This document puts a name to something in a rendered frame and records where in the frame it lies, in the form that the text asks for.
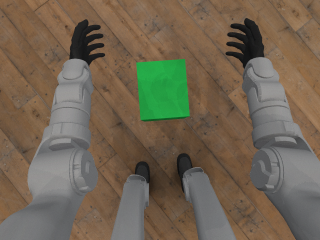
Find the left robot forearm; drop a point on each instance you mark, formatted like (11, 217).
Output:
(71, 110)

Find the carton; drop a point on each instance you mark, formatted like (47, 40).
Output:
(162, 90)

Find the right robot upper arm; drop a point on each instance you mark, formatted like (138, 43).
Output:
(290, 178)

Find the right robot forearm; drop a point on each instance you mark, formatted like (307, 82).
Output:
(269, 110)

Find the robot left hand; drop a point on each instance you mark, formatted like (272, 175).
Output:
(79, 48)

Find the robot right hand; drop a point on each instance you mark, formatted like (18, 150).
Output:
(252, 47)

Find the left robot upper arm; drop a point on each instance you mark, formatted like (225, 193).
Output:
(58, 181)

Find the left robot foot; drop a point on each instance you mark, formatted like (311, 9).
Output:
(142, 169)

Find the left robot shin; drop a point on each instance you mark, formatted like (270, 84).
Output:
(134, 177)

